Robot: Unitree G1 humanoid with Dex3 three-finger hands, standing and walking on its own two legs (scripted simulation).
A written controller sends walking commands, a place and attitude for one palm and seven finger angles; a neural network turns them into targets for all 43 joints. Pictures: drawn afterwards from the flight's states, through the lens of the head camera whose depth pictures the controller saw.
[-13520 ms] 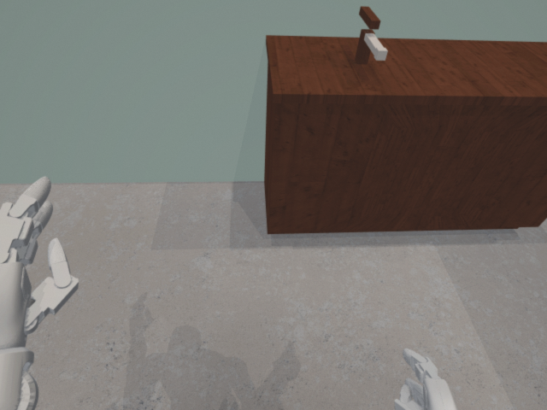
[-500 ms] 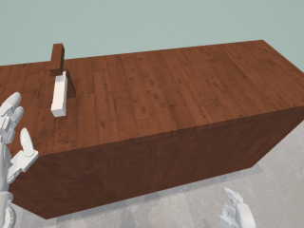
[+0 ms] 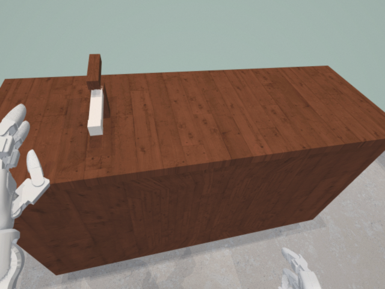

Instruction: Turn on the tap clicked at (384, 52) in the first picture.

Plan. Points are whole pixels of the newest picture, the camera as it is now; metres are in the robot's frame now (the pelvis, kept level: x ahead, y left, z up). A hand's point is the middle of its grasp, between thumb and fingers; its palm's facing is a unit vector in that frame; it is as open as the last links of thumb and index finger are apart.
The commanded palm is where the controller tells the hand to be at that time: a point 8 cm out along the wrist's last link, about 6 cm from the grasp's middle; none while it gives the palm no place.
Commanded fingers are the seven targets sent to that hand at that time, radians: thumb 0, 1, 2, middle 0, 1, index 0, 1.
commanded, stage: come to a stop and stand still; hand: left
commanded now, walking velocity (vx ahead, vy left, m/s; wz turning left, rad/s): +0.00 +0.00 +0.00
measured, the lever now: (95, 127) +0.41 +0.28 +0.09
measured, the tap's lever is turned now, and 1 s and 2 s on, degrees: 0 0 0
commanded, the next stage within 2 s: look again from close up in 1.52 s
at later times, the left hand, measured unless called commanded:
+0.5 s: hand (58, 172) +0.24 +0.26 +0.16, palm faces +0.38 -0.86 -0.34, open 7.4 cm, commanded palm +0.18 +0.29 +0.18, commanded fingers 0.00 0.90 0.90 -0.20 -0.30 -0.20 -0.30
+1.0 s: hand (65, 188) +0.21 +0.24 +0.15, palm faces +0.38 -0.85 -0.36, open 7.4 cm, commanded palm +0.16 +0.27 +0.18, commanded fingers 0.00 0.90 0.90 -0.20 -0.30 -0.20 -0.30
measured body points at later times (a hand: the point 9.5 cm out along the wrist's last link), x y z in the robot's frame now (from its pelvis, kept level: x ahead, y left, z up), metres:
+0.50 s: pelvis +0.02 +0.01 +0.00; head +0.03 +0.04 +0.45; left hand +0.21 +0.30 +0.18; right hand +0.20 -0.21 -0.06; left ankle +0.01 +0.07 -0.74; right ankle +0.06 -0.11 -0.74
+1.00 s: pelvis +0.00 -0.01 +0.00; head -0.01 +0.00 +0.45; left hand +0.19 +0.28 +0.17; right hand +0.16 -0.24 -0.07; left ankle +0.01 +0.07 -0.74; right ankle +0.06 -0.11 -0.74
